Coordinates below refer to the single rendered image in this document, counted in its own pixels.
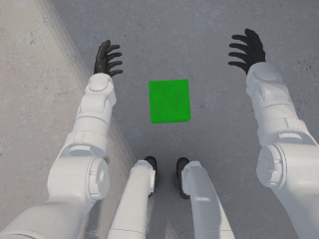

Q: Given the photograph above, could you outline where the right robot forearm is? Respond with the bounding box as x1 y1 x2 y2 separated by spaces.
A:
246 62 319 147

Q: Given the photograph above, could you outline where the robot right upper arm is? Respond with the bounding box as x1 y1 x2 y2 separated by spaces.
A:
256 142 319 239

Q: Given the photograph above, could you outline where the robot right hand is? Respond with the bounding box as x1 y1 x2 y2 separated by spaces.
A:
228 28 266 76

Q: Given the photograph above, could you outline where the left robot thigh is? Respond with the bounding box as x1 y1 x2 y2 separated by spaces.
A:
107 165 156 239

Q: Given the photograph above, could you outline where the robot left upper arm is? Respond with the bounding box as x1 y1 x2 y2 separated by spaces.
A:
0 155 110 239

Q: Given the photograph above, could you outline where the left robot shin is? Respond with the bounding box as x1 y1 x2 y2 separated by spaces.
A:
130 160 153 173

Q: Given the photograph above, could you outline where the carton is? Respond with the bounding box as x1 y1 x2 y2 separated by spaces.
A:
149 79 191 123

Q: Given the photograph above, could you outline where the left robot forearm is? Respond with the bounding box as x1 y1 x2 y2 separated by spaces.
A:
47 73 117 195

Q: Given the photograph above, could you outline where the robot left hand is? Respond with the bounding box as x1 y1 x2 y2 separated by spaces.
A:
94 40 123 77

